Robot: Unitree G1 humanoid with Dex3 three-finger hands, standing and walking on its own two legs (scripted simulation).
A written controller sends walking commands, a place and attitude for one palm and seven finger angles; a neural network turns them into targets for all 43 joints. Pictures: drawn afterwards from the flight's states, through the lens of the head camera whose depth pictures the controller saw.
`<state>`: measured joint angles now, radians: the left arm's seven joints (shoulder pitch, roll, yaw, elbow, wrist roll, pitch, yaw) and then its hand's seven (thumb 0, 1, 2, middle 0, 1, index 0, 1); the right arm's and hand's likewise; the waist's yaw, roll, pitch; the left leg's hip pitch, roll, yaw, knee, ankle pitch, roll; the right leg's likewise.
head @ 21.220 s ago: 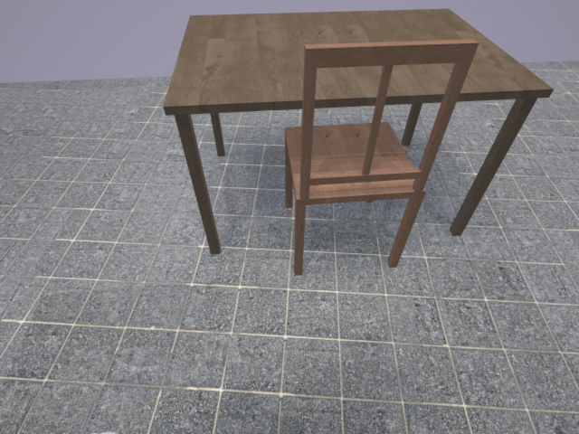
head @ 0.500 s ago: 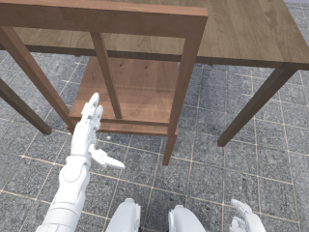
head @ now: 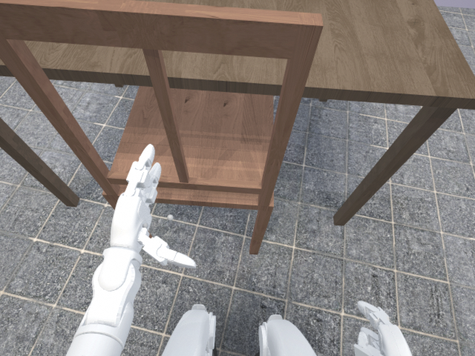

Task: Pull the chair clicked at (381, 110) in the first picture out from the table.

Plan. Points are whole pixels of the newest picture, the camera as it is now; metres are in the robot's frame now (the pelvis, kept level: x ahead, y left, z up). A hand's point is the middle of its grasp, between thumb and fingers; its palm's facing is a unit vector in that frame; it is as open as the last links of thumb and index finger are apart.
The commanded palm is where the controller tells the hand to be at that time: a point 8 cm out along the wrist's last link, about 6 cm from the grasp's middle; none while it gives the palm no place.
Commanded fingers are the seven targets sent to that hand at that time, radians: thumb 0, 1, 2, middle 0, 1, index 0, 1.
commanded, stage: aim the fingers beside a spindle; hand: left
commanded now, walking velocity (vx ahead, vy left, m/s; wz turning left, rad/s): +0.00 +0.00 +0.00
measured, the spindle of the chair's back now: (172, 131) +0.49 +0.13 +0.05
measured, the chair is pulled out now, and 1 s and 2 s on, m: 0.00 0.00 0.00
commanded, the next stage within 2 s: none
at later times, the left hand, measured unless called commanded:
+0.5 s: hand (161, 210) +0.35 +0.14 +0.02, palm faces -0.05 -1.00 -0.03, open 17.0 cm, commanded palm +0.32 +0.18 +0.02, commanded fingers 0.00 -0.50 0.30 -0.06 -0.08 -0.06 -0.08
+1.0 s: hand (163, 215) +0.34 +0.13 +0.02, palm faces -0.05 -1.00 +0.00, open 16.9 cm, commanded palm +0.33 +0.19 +0.02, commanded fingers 0.00 -0.50 0.30 -0.06 -0.08 -0.06 -0.08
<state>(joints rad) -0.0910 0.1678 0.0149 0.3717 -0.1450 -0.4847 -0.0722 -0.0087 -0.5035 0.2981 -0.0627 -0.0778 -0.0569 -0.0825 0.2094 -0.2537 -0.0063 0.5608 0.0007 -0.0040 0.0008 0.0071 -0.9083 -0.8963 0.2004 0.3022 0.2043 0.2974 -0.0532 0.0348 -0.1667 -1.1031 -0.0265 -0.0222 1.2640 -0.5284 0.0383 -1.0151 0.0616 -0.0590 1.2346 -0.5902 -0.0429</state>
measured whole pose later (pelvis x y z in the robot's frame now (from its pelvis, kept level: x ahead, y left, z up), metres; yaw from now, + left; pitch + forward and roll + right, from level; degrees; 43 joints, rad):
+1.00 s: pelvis +0.00 +0.01 +0.00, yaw -1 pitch +22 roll -3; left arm -0.07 0.18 0.03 0.34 -0.15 -0.43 -0.06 -0.01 -0.50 0.30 -0.06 -0.08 -0.06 -0.08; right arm 0.22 -0.24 0.00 0.54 0.00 0.03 0.01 0.01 -0.91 -0.90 0.20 0.30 0.20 0.30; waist -0.06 0.03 -0.17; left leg -1.10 -0.02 -0.01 1.26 -0.53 0.05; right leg -1.02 0.06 -0.05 1.23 -0.59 -0.03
